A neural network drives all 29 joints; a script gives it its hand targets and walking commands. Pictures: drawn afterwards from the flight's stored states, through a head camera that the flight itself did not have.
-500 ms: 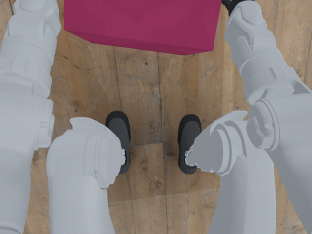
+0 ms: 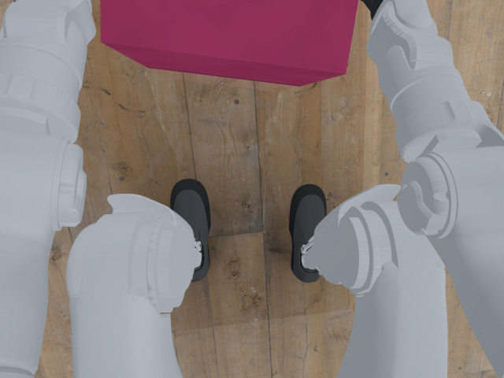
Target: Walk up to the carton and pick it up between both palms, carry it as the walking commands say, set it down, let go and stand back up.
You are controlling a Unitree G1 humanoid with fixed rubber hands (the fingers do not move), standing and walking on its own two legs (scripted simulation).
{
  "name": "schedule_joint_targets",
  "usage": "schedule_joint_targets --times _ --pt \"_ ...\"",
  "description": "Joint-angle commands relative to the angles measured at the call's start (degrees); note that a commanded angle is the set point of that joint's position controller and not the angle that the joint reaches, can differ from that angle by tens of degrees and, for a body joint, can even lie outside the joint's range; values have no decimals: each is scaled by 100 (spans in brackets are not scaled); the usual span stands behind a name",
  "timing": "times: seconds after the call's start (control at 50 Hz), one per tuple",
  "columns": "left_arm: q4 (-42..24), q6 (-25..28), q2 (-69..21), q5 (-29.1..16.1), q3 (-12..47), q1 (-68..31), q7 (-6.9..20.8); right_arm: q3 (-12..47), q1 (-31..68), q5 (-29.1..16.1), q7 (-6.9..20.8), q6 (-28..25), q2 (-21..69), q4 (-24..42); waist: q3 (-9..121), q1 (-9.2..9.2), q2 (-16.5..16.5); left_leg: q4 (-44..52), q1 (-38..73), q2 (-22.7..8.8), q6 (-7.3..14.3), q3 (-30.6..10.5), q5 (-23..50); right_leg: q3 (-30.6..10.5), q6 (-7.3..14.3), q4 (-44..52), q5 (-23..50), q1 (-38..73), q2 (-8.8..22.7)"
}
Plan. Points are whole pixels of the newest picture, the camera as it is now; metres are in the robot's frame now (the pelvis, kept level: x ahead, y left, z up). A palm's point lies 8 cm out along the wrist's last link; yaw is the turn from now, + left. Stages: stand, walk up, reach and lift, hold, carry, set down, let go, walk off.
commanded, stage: reach and lift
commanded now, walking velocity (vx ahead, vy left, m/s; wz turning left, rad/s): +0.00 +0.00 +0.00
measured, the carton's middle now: out of the picture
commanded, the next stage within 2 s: none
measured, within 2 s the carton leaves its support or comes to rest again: leaves its support in 0.24 s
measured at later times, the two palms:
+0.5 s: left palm out of the picture +0.54 +0.22 -0.11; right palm out of the picture +0.54 -0.14 -0.11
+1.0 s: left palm out of the picture +0.54 +0.21 -0.06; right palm out of the picture +0.53 -0.14 -0.05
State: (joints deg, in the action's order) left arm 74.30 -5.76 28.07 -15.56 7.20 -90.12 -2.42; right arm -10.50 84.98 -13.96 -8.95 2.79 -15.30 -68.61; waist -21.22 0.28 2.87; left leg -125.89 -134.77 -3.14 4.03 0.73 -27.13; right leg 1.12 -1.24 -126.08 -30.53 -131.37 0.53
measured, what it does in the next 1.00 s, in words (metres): rises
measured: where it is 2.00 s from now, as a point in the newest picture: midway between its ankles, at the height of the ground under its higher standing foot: (252, 247)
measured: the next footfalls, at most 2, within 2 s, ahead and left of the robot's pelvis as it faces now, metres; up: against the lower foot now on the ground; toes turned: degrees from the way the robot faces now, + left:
none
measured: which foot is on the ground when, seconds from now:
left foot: down 0.00-1.00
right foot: down 0.00-1.00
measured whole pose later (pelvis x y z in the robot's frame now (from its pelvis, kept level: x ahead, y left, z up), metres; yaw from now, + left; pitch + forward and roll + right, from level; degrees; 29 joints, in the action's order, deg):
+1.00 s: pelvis +0.02 -0.01 +0.06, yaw +1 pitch +44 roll -4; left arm 54.9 -18.1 20.3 -1.1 -5.1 -74.1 -3.2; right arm -22.3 65.1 -4.0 -14.6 15.2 -4.8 -41.4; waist -2.2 1.9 2.7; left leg -114.9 -130.7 -0.6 1.9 -0.7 -28.0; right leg -0.1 -2.8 -115.3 -32.1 -127.1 -2.1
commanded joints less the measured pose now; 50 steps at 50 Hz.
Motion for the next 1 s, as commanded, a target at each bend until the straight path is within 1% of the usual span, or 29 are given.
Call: schedule_joint_targets --times 0.0,0.06,0.12,0.2,0.24,0.3,0.36,0.42,0.52,0.64,0.7,0.76,0.88,0.94,0.98 --pt "-1934 179 -4877 -228 594 -2955 1350 1171 2698 -92 1298 107 4617 1317 6478 153 -649 891 3689 559 -237 -92 1015 258 182 835 1049 2571 -620" --pt "-2184 161 -4968 -285 641 -3060 1374 1297 2817 -190 1288 121 4769 1565 6985 109 -655 860 3918 565 -239 -45 1203 281 179 805 1227 2815 -640" --pt "-2571 149 -5068 -365 732 -3152 1348 1497 2947 -341 1250 114 4912 1912 7784 64 -684 826 4359 591 -254 1 1568 314 162 779 1540 3147 -669" --pt "-3095 129 -5200 -406 835 -3218 1258 1730 3078 -531 1203 102 5044 2352 8661 1 -847 819 5051 625 -296 29 2141 357 141 780 1902 3260 -713" --pt "-3208 105 -5247 -365 856 -3203 1214 1778 3140 -566 1201 114 5069 2505 8797 -14 -912 856 5306 630 -314 9 2318 388 123 813 1910 3085 -731" --pt "-3204 51 -5346 -293 867 -3175 1167 1813 3370 -564 1194 140 5033 2779 8905 -8 -926 969 5437 641 -325 15 2244 427 98 908 1767 2971 -740" --pt "-3094 12 -5453 -216 791 -3057 1156 1820 3492 -482 1177 187 5070 2969 8926 6 -818 1034 5318 685 -316 71 2135 425 68 1047 1740 3077 -762" --pt "-2995 -32 -5531 -125 665 -3003 1183 1751 3489 -354 1168 257 5114 2945 8815 19 -747 1147 5082 712 -305 125 1869 423 61 1176 1612 3193 -786" --pt "-2686 -195 -5699 148 322 -2842 1350 1425 3257 21 1234 473 5306 2715 8290 91 -670 1363 4630 730 -266 144 1371 428 74 1410 1254 3100 -809" --pt "-2531 -439 -5924 491 -25 -2524 1569 1097 2929 424 1406 778 5538 2712 8094 94 -688 1565 4480 758 -239 140 1198 445 69 1618 1072 2953 -831" --pt "-2599 -534 -6003 618 -117 -2403 1646 1021 2795 557 1499 905 5617 2822 8198 95 -693 1615 4523 780 -235 126 1266 438 60 1680 1105 2935 -833" --pt "-2834 -588 -6097 641 -78 -2378 1674 1088 2754 567 1572 985 5705 3045 8603 84 -711 1636 4755 803 -246 113 1492 434 45 1711 1270 3034 -836" --pt "-3816 -653 -6425 447 403 -2405 1595 1681 2752 279 1639 1063 5957 3812 10212 61 -826 1719 5860 887 -327 108 2428 468 -4 1805 1934 3490 -893" --pt "-3852 -736 -6617 554 448 -2150 1565 1806 2590 234 1694 1095 6082 3818 10191 19 -890 1880 6095 892 -360 59 2607 503 -8 1924 1908 3204 -931" --pt "-3731 -789 -6646 634 406 -2029 1561 1726 2445 283 1737 1133 6110 3724 9870 44 -920 2014 6012 900 -363 41 2468 512 0 2045 1782 3038 -938"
